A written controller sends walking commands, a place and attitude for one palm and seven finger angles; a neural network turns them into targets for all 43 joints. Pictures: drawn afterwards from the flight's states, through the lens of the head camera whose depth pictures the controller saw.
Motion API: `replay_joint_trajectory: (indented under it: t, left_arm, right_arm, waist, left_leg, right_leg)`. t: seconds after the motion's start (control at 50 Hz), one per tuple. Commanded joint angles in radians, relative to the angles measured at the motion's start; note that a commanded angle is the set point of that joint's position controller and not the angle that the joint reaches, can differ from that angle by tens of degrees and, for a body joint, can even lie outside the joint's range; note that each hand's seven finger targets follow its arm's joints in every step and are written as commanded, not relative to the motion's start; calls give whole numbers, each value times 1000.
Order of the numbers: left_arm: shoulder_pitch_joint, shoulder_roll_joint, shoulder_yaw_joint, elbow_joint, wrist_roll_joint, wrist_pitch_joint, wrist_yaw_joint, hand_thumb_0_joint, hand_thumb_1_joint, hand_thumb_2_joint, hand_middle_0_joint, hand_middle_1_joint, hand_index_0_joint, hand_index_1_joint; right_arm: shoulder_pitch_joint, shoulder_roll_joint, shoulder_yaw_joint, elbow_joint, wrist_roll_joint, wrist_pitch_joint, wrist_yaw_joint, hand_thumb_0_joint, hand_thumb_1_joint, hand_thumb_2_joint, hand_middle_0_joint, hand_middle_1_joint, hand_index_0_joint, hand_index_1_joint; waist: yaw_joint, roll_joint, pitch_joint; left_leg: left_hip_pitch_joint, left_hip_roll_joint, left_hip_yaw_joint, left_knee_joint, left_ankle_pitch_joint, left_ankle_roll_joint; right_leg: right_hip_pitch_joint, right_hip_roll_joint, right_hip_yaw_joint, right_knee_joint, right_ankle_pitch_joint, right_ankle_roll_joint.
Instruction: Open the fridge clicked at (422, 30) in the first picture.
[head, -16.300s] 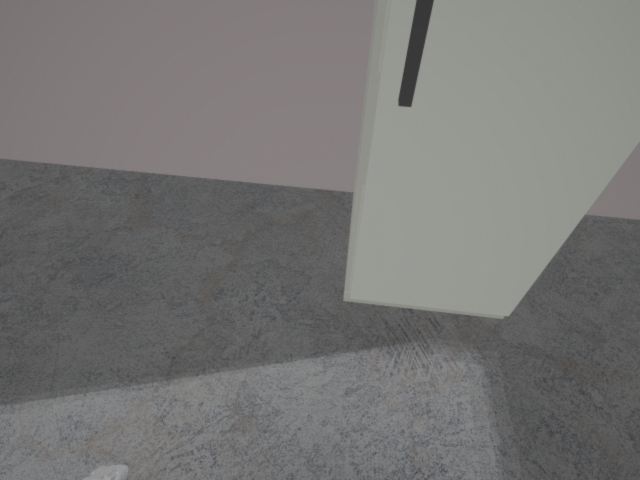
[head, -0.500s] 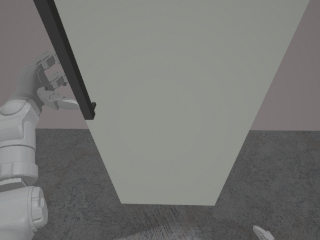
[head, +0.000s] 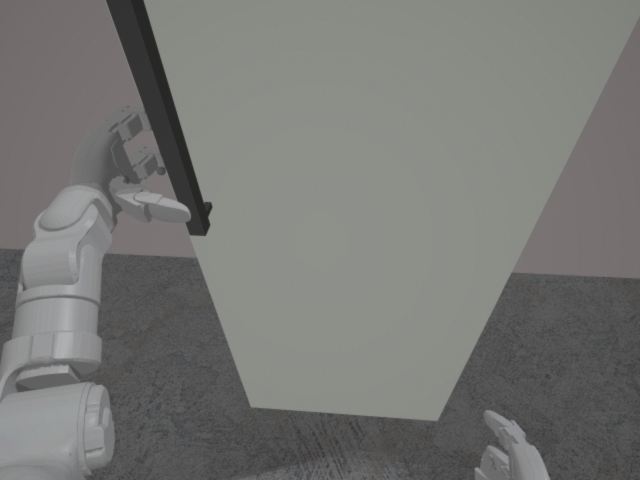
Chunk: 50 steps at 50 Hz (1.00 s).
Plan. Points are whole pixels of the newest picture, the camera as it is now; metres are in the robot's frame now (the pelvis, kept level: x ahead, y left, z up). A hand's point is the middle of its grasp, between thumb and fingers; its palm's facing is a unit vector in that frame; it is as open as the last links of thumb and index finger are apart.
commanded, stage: move the hooked fingers beside the handle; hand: left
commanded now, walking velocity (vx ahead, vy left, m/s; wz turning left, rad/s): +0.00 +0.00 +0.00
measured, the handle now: (171, 114) +0.45 +0.21 +0.26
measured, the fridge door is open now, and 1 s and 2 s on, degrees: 0 0 0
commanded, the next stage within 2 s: none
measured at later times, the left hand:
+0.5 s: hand (156, 171) +0.40 +0.22 +0.22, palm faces +0.02 -1.00 -0.03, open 14.0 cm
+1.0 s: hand (140, 171) +0.39 +0.23 +0.23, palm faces +0.02 -1.00 -0.04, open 14.0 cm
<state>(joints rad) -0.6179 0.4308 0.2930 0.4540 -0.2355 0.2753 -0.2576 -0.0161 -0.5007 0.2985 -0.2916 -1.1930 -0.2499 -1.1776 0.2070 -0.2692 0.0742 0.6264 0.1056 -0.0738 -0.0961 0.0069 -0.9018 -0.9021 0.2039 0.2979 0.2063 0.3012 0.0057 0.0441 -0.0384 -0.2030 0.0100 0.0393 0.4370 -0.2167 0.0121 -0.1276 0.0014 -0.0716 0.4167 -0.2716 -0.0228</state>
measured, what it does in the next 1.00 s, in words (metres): stands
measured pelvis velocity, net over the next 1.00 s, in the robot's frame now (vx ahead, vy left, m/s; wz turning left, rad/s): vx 0.01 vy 0.00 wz -0.01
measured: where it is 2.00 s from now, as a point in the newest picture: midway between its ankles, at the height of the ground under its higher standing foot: outside the picture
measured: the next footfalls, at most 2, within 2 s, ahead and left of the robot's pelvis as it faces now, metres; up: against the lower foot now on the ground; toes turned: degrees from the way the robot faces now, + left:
none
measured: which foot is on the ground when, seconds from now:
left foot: down 0.00-1.00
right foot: down 0.00-1.00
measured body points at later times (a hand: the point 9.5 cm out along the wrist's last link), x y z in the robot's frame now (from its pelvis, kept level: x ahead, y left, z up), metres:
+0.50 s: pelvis +0.00 +0.00 +0.00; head -0.01 -0.02 +0.45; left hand +0.39 +0.27 +0.23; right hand +0.15 -0.26 -0.10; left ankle +0.01 +0.11 -0.74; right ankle -0.03 -0.10 -0.74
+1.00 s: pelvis +0.01 +0.00 +0.00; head -0.01 -0.02 +0.45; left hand +0.38 +0.29 +0.23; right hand +0.16 -0.25 -0.09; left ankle +0.01 +0.11 -0.74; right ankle -0.03 -0.10 -0.74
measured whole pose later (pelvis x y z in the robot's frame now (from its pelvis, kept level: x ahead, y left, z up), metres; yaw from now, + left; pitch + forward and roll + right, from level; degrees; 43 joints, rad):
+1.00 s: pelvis +0.01 +0.00 +0.00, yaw -1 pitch +0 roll +0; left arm -0.56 0.51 0.38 0.46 -0.25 0.26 -0.35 -0.02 -0.50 0.30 -0.30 -1.20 -0.30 -1.20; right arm 0.24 -0.29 0.06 0.61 0.11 -0.05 -0.09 0.01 -0.90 -0.90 0.20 0.30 0.21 0.30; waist -0.01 0.05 -0.05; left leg -0.20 0.02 0.05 0.43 -0.23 0.01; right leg -0.13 0.01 -0.06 0.41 -0.28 -0.03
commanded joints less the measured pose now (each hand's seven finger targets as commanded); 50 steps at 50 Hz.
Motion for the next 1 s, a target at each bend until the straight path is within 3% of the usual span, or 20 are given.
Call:
replay_joint_trajectory:
  t: [0.0,0.06,0.08,0.16,0.18,0.24,0.28,0.32,0.4,0.46,0.54,0.58,0.64,0.68,0.72,0.78,0.82,0.84,0.92,0.98]
  left_arm:
    - [-502,243,53,-226,-14,-69,-3,0,-500,300,-300,-1200,-300,-1200]
    - [-484,237,58,-214,-15,-64,0,0,-500,300,-300,-1200,-300,-1200]
    - [-441,284,99,-183,-12,-61,3,0,-500,300,-300,-1200,-300,-1200]
    - [-433,305,121,-196,-11,-62,-2,0,-500,300,-300,-1200,-300,-1200]
    - [-400,354,162,-186,-10,-67,-2,0,-500,300,-300,-1200,-300,-1200]
    - [-435,308,117,-237,-9,-77,-21,0,-500,300,-300,-1200,-300,-1200]
    - [-397,318,125,-221,-15,-75,-31,0,-500,300,-300,-1200,-300,-1200]
    - [-446,278,84,-227,-22,-70,-40,0,-500,300,-300,-1200,-300,-1200]
    - [-478,327,111,-197,-17,-69,-36,0,-500,300,-300,-1200,-300,-1200]
    - [-496,303,88,-201,-14,-79,-35,0,-500,300,-300,-1200,-300,-1200]
    - [-448,335,130,-149,-19,-85,-41,0,-500,300,-300,-1200,-300,-1200]
    - [-412,369,151,-136,-14,-82,-46,0,-500,300,-300,-1200,-300,-1200]
    - [-418,344,132,-149,-10,-79,-51,0,-500,300,-300,-1200,-300,-1200]
    - [-403,396,173,-152,-13,-85,-55,0,-500,300,-300,-1200,-300,-1200]
    - [-420,373,155,-196,-16,-90,-64,0,-500,300,-300,-1200,-300,-1200]
    - [-411,347,129,-181,-22,-88,-74,0,-500,300,-300,-1200,-300,-1200]
    - [-432,344,127,-214,-22,-87,-78,0,-500,300,-300,-1200,-300,-1200]
    - [-400,374,162,-188,-23,-81,-76,0,-500,300,-300,-1200,-300,-1200]
    - [-374,400,189,-216,-27,-80,-84,0,-500,300,-300,-1200,-300,-1200]
    - [-363,369,157,-222,-33,-76,-92,0,-500,300,-300,-1200,-300,-1200]
  right_arm:
    - [-100,-123,-52,-135,-5,-43,-15,0,-900,-900,200,300,200,300]
    - [-101,-118,-52,-137,-4,-41,-13,0,-900,-900,200,300,200,300]
    - [-93,-125,-56,-132,-5,-36,-13,0,-900,-900,200,300,200,300]
    - [-93,-125,-57,-144,-6,-32,-12,0,-900,-900,200,300,200,300]
    - [-84,-131,-60,-144,-8,-28,-10,0,-900,-900,200,300,200,300]
    - [-90,-123,-59,-155,-4,-31,-9,0,-900,-900,200,300,200,300]
    - [-84,-130,-60,-155,-2,-30,-9,0,-900,-900,200,300,200,300]
    - [-87,-128,-58,-152,1,-34,-13,0,-900,-900,200,300,200,300]
    - [-76,-139,-60,-139,0,-35,-20,0,-900,-900,200,300,200,300]
    - [-72,-134,-60,-140,-1,-39,-21,0,-900,-900,200,300,200,300]
    - [-66,-136,-60,-137,-3,-39,-17,0,-900,-900,200,300,200,300]
    - [-60,-142,-63,-141,-2,-33,-15,0,-900,-900,200,300,200,300]
    - [-68,-135,-61,-155,1,-31,-12,0,-900,-900,200,300,200,300]
    - [-59,-142,-65,-155,-2,-30,-12,0,-900,-900,200,300,200,300]
    - [-73,-135,-61,-167,1,-30,-11,0,-900,-900,200,300,200,300]
    - [-66,-137,-63,-161,2,-30,-13,0,-900,-900,200,300,200,300]
    - [-71,-137,-61,-165,1,-32,-12,0,-900,-900,200,300,200,300]
    - [-67,-138,-63,-162,0,-32,-12,0,-900,-900,200,300,200,300]
    - [-72,-138,-63,-167,-1,-29,-8,0,-900,-900,200,300,200,300]
    - [-77,-138,-61,-171,3,-27,-8,0,-900,-900,200,300,200,300]
  waist:
    - [-16,7,-250]
    - [-12,8,-256]
    - [-1,-20,-252]
    - [2,-24,-271]
    - [14,-47,-278]
    - [-2,25,-278]
    - [0,-9,-261]
    - [-17,18,-233]
    - [-21,2,-229]
    - [-25,30,-251]
    - [-14,-21,-250]
    - [-2,-3,-256]
    - [-7,4,-251]
    - [-3,-27,-267]
    - [-4,27,-272]
    - [-16,7,-248]
    - [-15,40,-262]
    - [-8,7,-261]
    - [-1,11,-286]
    - [-6,14,-252]
  left_leg:
    - [216,-3,-67,-27,216,35]
    - [218,-4,-64,-24,234,33]
    - [207,0,-62,-25,236,34]
    - [199,-4,-55,-24,259,37]
    - [190,-2,-55,-24,274,37]
    - [216,-3,-51,-21,288,36]
    - [207,0,-51,-21,280,37]
    - [211,-3,-53,-23,246,38]
    - [198,-3,-59,-30,203,40]
    - [215,-6,-59,-23,222,39]
    - [196,-7,-54,-21,231,41]
    - [186,-5,-47,-20,244,40]
    - [186,-5,-47,-19,252,39]
    - [188,-3,-46,-13,260,43]
    - [196,-6,-42,-14,271,41]
    - [202,-4,-42,-7,267,42]
    - [213,-6,-49,-9,279,40]
    - [203,-6,-51,-8,272,40]
    - [204,-8,-45,-3,303,41]
    - [195,-6,-41,-4,285,40]
  right_leg:
    - [-56,-6,40,-55,297,-7]
    - [-51,-6,39,-51,316,-6]
    - [-39,-5,39,-56,317,-5]
    - [-13,-7,43,-48,360,-3]
    - [9,-8,41,-47,377,-2]
    - [-9,-6,41,-43,382,-5]
    - [-14,-4,39,-49,372,-3]
    - [-50,-2,40,-56,340,-2]
    - [-60,-1,41,-67,287,-2]
    - [-59,-1,42,-61,302,-4]
    - [-37,0,42,-59,333,-1]
    - [-24,-3,45,-56,348,-1]
    - [-30,-1,42,-50,358,-1]
    - [-16,-1,45,-52,371,1]
    - [-15,-2,47,-46,386,-1]
    - [-40,1,42,-53,375,1]
    - [-40,2,44,-48,382,-3]
    - [-35,3,41,-48,378,-2]
    - [-12,1,43,-40,419,0]
    - [-29,1,41,-46,397,0]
